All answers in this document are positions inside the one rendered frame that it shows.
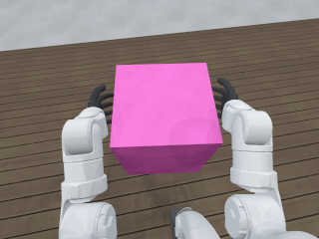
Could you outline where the right robot foot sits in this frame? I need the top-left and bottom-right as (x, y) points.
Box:
(169, 207), (180, 239)

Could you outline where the robot left upper arm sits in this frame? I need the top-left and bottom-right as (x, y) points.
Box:
(59, 202), (118, 239)

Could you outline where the robot right upper arm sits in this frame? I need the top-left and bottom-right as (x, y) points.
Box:
(224, 194), (319, 239)

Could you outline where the robot right hand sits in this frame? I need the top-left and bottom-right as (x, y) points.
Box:
(211, 78), (238, 120)

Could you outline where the robot right shin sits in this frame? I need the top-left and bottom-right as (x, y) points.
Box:
(174, 207), (192, 239)

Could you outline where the robot left forearm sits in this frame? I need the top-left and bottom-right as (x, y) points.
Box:
(58, 107), (109, 239)

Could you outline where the robot right forearm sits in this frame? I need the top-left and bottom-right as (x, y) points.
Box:
(221, 100), (286, 225)

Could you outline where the robot left hand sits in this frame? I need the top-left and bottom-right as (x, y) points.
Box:
(88, 84), (115, 124)

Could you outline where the carton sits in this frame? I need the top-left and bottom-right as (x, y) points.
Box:
(110, 63), (223, 175)

